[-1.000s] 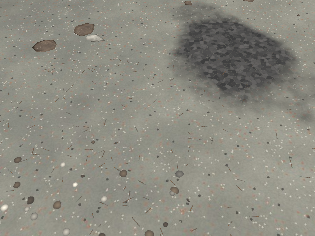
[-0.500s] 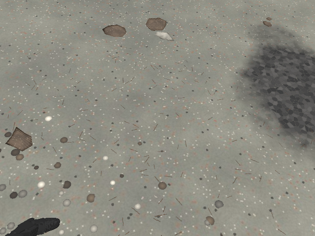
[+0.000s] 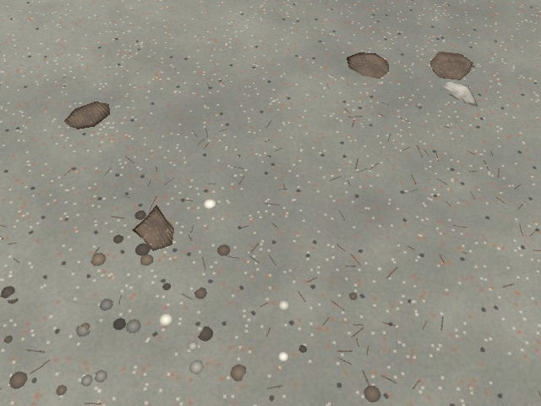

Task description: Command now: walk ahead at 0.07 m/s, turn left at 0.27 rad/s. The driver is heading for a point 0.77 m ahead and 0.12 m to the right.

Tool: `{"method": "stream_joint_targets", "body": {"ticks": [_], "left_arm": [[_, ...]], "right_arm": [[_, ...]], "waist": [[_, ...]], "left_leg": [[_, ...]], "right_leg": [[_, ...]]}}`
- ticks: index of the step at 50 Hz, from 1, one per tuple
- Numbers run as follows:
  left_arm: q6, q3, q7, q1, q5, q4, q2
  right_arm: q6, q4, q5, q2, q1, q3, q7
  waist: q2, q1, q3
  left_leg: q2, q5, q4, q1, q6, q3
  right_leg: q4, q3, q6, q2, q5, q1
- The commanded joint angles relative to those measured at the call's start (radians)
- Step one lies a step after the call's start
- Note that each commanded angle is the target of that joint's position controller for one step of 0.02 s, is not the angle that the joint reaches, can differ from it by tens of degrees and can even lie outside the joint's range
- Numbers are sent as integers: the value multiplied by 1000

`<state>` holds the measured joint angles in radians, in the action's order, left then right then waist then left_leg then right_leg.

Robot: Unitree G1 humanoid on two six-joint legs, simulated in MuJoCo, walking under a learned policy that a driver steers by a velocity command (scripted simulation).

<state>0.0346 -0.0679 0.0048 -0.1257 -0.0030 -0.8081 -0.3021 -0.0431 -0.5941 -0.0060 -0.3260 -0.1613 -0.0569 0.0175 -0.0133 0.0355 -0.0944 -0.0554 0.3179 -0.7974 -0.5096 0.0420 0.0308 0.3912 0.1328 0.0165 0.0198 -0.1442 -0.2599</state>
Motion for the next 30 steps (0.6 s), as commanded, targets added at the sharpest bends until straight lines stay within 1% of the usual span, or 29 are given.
{"method": "stream_joint_targets", "body": {"ticks": [1,2,3,4,5,6,7,8,9,10,11,12,13,14,15,16,17,18,19,20,21,22,23,25,26,27,28,29,30], "left_arm": [[0,-29,2,101,-19,64,-163],[-5,-22,4,100,-24,55,-151],[-8,-6,6,73,-19,40,-110],[-7,17,12,17,7,25,-53],[-9,33,15,-50,34,29,-17],[-21,16,2,19,18,39,-86],[-29,4,-3,28,1,41,-119],[-35,-1,-7,10,-1,23,-120],[-41,-5,-12,-10,4,6,-123],[-44,-6,-12,-25,6,-5,-118],[-43,-1,-10,-35,4,-13,-98],[-42,6,-8,-34,1,-17,-78],[-41,13,-7,-22,-3,-19,-65],[-41,16,-6,-17,-6,-21,-62],[-41,18,-5,-24,-6,-28,-59],[-41,22,-2,-41,-2,-38,-51],[-40,24,0,-47,11,-42,-60],[-41,19,-3,-45,22,-39,-103],[-43,4,-6,-20,11,-46,-170],[-42,8,-4,3,4,-50,-132],[-37,18,-3,16,10,-51,-100],[-30,21,-5,18,15,-61,-94],[-23,23,-6,15,14,-69,-92],[-13,27,-10,-10,10,-93,-86],[-14,29,-13,-31,8,-107,-84],[-18,25,-17,-40,2,-116,-95],[-23,19,-20,-49,-4,-120,-113],[-25,15,-24,-55,-6,-117,-125],[-21,12,-27,-72,-9,-115,-135]], "right_arm": [[-2,38,6,-70,-103,-21,-12],[0,34,11,-70,-108,-23,-14],[2,33,18,-81,-106,-28,-11],[3,55,22,-136,-94,-37,-1],[3,105,41,-172,-11,-26,10],[16,89,53,-132,-37,-20,3],[31,72,52,-115,-22,-13,-5],[44,59,45,-104,-1,-10,-9],[51,54,37,-97,21,-7,-10],[55,48,31,-92,40,-6,-8],[54,41,30,-82,50,-2,-8],[52,34,28,-73,53,-2,-8],[50,26,26,-67,49,-1,-8],[46,18,24,-63,47,-1,-8],[43,9,21,-56,55,1,-8],[40,-1,14,-45,65,4,-9],[42,-18,9,-37,43,6,-12],[48,-33,19,-26,14,9,-15],[51,-38,31,-33,-29,5,-20],[49,-43,40,-31,6,8,-17],[47,-44,35,-42,39,3,-14],[44,-48,30,-38,47,0,-6],[39,-52,28,-36,46,-1,-1],[36,-68,27,-31,30,-4,4],[35,-82,25,-24,16,-4,6],[33,-91,20,-22,12,-6,7],[34,-96,16,-25,7,-10,8],[39,-98,12,-21,5,-12,9],[51,-95,6,-15,11,-12,7]], "waist": [[106,-70,190],[97,-79,181],[77,-78,173],[-58,-53,177],[-246,17,184],[-219,-61,184],[-201,-49,156],[-179,-39,156],[-163,-30,161],[-142,-19,167],[-121,-11,178],[-115,-13,189],[-114,-24,197],[-116,-30,205],[-116,-24,211],[-111,-8,211],[-89,-5,208],[-38,-27,200],[60,-82,162],[92,-58,132],[83,-45,106],[78,-43,108],[80,-40,105],[64,-36,115],[60,-32,135],[67,-29,119],[82,-25,87],[101,-19,40],[121,-7,3]], "left_leg": [[13,-93,150,255,-33,-16],[33,-144,242,321,-51,-37],[38,-173,315,391,-72,-25],[-89,-379,413,458,-109,131],[-269,-453,454,430,-236,345],[-286,-326,497,336,-321,386],[-249,-301,498,326,-310,349],[-214,-324,485,335,-279,300],[-196,-386,468,337,-258,260],[-185,-485,448,327,-251,226],[-167,-551,432,322,-245,193],[-154,-580,418,332,-244,171],[-150,-591,408,350,-248,168],[-149,-590,401,364,-251,173],[-143,-564,392,367,-247,172],[-127,-505,383,355,-228,164],[-103,-384,388,330,-188,160],[-63,-242,376,296,-140,140],[-3,-129,391,278,-104,89],[25,-99,379,323,-74,51],[27,-117,360,336,-68,46],[23,-160,350,347,-72,45],[21,-207,346,348,-76,48],[18,-251,349,358,-77,48],[32,-174,344,363,-77,31],[57,-39,325,338,-79,6],[78,112,298,285,-81,-15],[90,203,271,211,-83,-27],[96,218,223,144,-84,-41]], "right_leg": [[-78,-156,190,257,177,8],[-42,-147,159,237,79,-17],[8,-131,109,200,-21,-55],[130,-60,21,126,-160,-109],[274,-14,-64,21,-372,-177],[388,-103,-80,29,-448,-160],[458,-129,-83,35,-436,-181],[487,-147,-85,43,-415,-192],[495,-158,-90,48,-389,-182],[495,-160,-97,50,-359,-152],[463,-153,-100,46,-338,-116],[410,-145,-102,43,-316,-90],[354,-138,-103,39,-288,-72],[296,-133,-102,34,-251,-50],[215,-127,-99,29,-194,-14],[93,-117,-90,22,-90,43],[1,-135,-72,30,58,109],[-6,-193,-47,85,182,154],[40,-189,-7,104,128,108],[19,-194,16,90,-32,16],[0,-194,11,80,-82,-15],[-7,-192,1,76,-75,-19],[-6,-187,-7,71,-45,-11],[5,-178,-14,65,-13,11],[-1,-172,-9,57,-98,23],[-8,-175,6,50,-234,12],[-21,-197,31,57,-383,-6],[-49,-245,61,84,-510,-19],[-90,-316,96,132,-593,-14]]}}
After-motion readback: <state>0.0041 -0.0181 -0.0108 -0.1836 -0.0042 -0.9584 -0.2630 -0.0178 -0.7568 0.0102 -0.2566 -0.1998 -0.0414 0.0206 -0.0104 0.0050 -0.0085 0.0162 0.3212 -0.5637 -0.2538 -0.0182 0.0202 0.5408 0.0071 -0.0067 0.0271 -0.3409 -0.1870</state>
